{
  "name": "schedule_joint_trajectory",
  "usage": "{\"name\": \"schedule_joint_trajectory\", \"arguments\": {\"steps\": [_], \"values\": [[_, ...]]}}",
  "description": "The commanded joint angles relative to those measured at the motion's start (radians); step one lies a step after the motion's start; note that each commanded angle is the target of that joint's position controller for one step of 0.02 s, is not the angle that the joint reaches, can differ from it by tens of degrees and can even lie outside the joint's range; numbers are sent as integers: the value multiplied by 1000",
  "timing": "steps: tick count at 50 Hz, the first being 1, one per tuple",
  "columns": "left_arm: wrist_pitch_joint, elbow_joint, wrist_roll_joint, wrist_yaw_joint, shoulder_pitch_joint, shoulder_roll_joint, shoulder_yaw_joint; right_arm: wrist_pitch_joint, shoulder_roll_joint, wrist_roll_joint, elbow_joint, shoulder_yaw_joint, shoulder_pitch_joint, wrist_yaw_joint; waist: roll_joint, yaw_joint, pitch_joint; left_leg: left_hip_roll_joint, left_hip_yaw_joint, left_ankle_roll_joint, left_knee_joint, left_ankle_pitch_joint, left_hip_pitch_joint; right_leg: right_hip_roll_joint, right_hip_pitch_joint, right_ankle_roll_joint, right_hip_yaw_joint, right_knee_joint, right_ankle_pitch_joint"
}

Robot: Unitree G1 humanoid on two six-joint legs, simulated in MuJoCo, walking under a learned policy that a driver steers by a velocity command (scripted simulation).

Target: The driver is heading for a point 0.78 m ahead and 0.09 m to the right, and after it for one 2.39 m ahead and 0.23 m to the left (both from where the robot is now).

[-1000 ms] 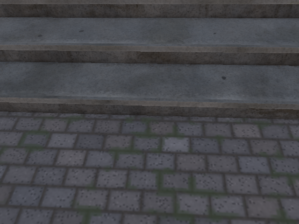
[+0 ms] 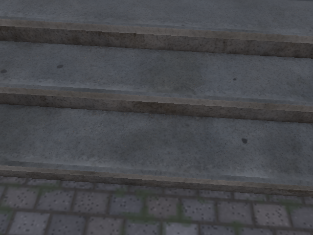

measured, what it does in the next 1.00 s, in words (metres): walks ahead: right foot, then left foot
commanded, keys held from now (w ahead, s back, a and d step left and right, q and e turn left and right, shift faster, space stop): w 0.24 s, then no key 0.56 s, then w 0.20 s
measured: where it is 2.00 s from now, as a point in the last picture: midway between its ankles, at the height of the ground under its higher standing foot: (157, 181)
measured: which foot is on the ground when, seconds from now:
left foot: down 0.00-0.26, up 0.28-0.66, down 0.68-1.00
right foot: up 0.00-0.22, down 0.24-1.00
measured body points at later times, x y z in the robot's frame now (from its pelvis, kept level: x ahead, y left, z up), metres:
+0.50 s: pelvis +0.25 -0.06 +0.00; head +0.29 -0.07 +0.45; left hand +0.26 +0.18 -0.14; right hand +0.31 -0.29 -0.16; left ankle +0.29 +0.09 -0.69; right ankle +0.27 -0.12 -0.75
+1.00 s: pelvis +0.34 -0.02 -0.01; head +0.33 -0.02 +0.44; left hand +0.33 +0.20 -0.17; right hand +0.35 -0.26 -0.16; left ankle +0.35 +0.06 -0.75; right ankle +0.27 -0.12 -0.75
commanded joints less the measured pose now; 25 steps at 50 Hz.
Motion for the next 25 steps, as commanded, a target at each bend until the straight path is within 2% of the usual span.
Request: {"name": "schedule_joint_trajectory", "arguments": {"steps": [1, 5, 8, 9, 10, 11, 12, 13, 14, 15, 16, 17, 18, 19, 22, 25], "values": [[-8, -69, -9, -5, -86, 24, -4, -15, -119, 3, -36, -13, 38, -3, 96, 2, 73, 257, -146, 101, -123, 249, -41, 18, -11, 13, -36, -152, 89], [-17, -105, -10, -5, -188, 34, -6, -14, -122, -5, -12, -12, 101, -10, 103, -28, 83, 287, -133, 104, -87, 344, 86, 46, -13, -9, -54, -281, 89], [-31, -117, -9, -3, -191, 49, 1, -9, -139, -11, -3, -16, 89, -20, 108, -9, 79, 316, -124, 92, -15, 502, 158, 72, 38, -49, -64, -346, -9], [-36, -107, -9, 2, -153, 55, 6, -7, -148, -13, -4, -18, 71, -22, 110, 14, 60, 315, -110, 81, 46, 647, 162, 99, 108, -65, -76, -369, -48], [-42, -79, -7, 10, -67, 67, 14, -5, -160, -15, -4, -21, 56, -23, 119, 50, 10, 306, -98, 69, 153, 788, 164, 134, 215, -84, -91, -389, -74], [-52, -24, -1, 20, 93, 82, 25, 0, -159, -11, -6, -20, 39, -23, 94, 117, -74, 268, -67, 49, 334, 816, 130, 164, 397, -106, -108, -455, -28], [-62, 22, 23, 32, 270, 137, 44, -2, -139, -1, -27, -11, 28, -21, 57, 179, -185, 230, -48, 31, 574, 582, -55, 44, 664, -147, 14, -448, -38], [-62, 36, 44, 35, 384, 255, 75, -1, -34, 54, -47, 11, 150, -11, -187, 155, -339, 55, 21, -25, 1012, -11, -427, -288, 987, -305, 496, -496, -6], [-46, 31, 6, 29, 311, 222, 70, 0, -117, 27, -31, -13, 111, -15, -83, 125, -336, 27, -128, -13, 1121, -325, -513, -303, 922, -308, 625, -584, 169], [-47, 12, -15, 26, 182, 178, 52, 2, -114, 16, -57, -16, 23, -15, -30, 72, -190, 90, -157, -12, 1101, -244, -530, -263, 764, -275, 425, -581, 275], [-56, 10, -16, 22, 127, 107, 32, 1, -89, 5, -59, -10, -15, -16, 19, 49, -106, 118, -150, -19, 1047, -199, -505, -224, 640, -246, 309, -601, 433], [-63, 17, -20, 25, 113, 67, 20, 10, -75, -6, -52, -11, -26, -17, 22, 28, -63, 141, -147, -26, 989, -186, -468, -174, 565, -208, 209, -616, 527], [-66, 30, -25, 30, 107, 33, 7, 24, -61, -19, -47, -8, -10, -15, 0, 3, -48, 147, -142, -38, 940, -174, -418, -138, 502, -180, 140, -632, 584], [-71, 41, -23, 33, 121, 27, 0, 37, -48, -25, -38, -7, 6, -11, -14, -11, -56, 138, -131, -45, 914, -158, -372, -121, 471, -168, 102, -635, 655], [-82, 58, -18, 38, 131, 73, -4, 59, -39, -23, -33, -5, 1, -9, -30, -43, -84, 120, -106, -66, 805, -103, -340, -92, 452, -170, 21, -629, 787], [-76, 71, -15, 43, 141, 76, -16, 67, -41, -17, -44, 5, -90, -19, -62, -26, -74, 122, -77, -74, 605, -42, -317, -60, 451, -151, -24, -621, 748]]}}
